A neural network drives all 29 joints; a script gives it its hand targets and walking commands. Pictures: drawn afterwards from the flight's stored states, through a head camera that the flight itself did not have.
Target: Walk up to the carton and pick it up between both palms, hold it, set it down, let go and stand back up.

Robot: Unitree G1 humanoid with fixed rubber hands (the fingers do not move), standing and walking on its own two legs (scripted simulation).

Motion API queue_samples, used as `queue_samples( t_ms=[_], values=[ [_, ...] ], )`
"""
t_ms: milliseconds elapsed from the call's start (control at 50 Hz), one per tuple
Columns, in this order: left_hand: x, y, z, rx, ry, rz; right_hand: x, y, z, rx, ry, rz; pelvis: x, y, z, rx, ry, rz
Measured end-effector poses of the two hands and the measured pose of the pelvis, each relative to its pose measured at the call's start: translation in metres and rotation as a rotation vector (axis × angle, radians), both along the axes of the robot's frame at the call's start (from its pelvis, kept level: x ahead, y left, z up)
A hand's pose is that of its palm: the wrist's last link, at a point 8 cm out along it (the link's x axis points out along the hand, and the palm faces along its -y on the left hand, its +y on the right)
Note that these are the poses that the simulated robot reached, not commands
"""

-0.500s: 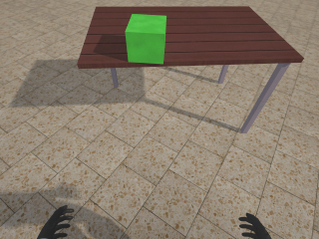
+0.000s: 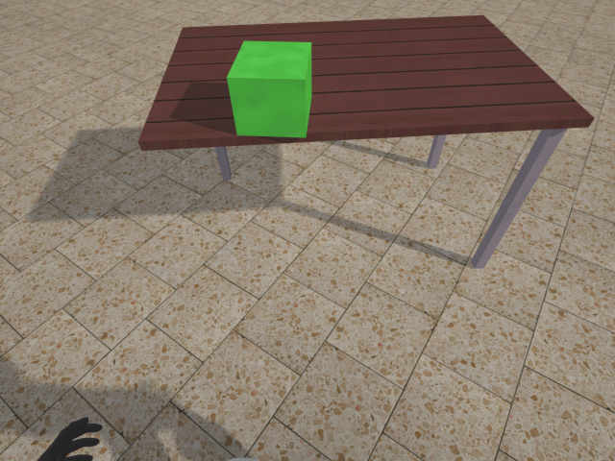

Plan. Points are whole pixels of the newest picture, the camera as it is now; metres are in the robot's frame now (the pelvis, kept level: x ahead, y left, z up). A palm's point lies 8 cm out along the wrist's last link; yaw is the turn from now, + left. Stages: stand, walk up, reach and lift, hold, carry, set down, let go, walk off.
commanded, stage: walk up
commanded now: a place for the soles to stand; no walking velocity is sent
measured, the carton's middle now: (274, 88) +0.94 +0.07 +0.02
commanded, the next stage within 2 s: none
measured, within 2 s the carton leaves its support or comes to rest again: neither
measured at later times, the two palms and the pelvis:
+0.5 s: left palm (49, 442) +0.17 +0.36 -0.09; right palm (493, 407) +0.21 -0.26 -0.09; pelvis +0.11 +0.04 -0.01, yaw +3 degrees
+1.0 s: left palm (84, 382) +0.24 +0.31 -0.04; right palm (487, 312) +0.36 -0.31 -0.09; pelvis +0.24 -0.02 +0.01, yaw +4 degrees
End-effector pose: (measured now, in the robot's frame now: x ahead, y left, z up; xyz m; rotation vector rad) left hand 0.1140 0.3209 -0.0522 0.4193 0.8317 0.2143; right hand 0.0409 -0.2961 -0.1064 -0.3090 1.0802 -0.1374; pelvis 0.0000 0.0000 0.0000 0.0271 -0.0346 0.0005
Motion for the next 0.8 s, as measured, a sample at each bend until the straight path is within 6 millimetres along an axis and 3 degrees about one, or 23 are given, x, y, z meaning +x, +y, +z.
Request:
queue_samples(
  t_ms=[140,240,320,360,500,580,660,740,800],
  values=[
    [-0.033,0.002,-0.003,0.003,0.125,0.068,0.068,0.000,0.011,0.001,-0.060,0.071,0.023,-0.002,0.007,-0.003,-0.027,0.014],
    [-0.030,0.012,-0.014,-0.019,0.154,0.109,0.119,0.015,0.018,0.004,-0.097,0.130,0.043,0.007,0.005,-0.020,-0.039,0.032],
    [-0.010,0.025,-0.028,-0.045,0.156,0.119,0.159,0.030,0.021,-0.014,-0.128,0.155,0.069,0.022,-0.001,-0.043,-0.046,0.047],
    [0.008,0.032,-0.040,-0.054,0.155,0.103,0.169,0.034,0.017,-0.038,-0.140,0.148,0.081,0.031,-0.010,-0.055,-0.044,0.046],
    [0.058,0.037,-0.037,-0.066,0.144,0.064,0.165,0.033,0.019,-0.059,-0.079,0.105,0.108,0.039,-0.005,-0.046,-0.041,0.042],
    [0.076,0.037,-0.027,-0.049,0.145,0.068,0.167,0.026,0.017,-0.049,-0.051,0.092,0.125,0.032,-0.002,-0.036,-0.042,0.041],
    [0.097,0.029,-0.018,-0.023,0.132,0.073,0.182,0.013,0.011,-0.029,-0.047,0.087,0.144,0.018,-0.002,-0.016,-0.045,0.040],
    [0.115,0.015,-0.012,0.016,0.104,0.083,0.214,-0.005,-0.001,-0.008,-0.073,0.094,0.170,-0.002,-0.009,0.011,-0.041,0.043],
    [0.112,0.004,-0.012,0.037,0.108,0.118,0.245,-0.012,-0.008,0.002,-0.084,0.121,0.186,-0.013,-0.012,0.012,-0.044,0.057]
  ],
)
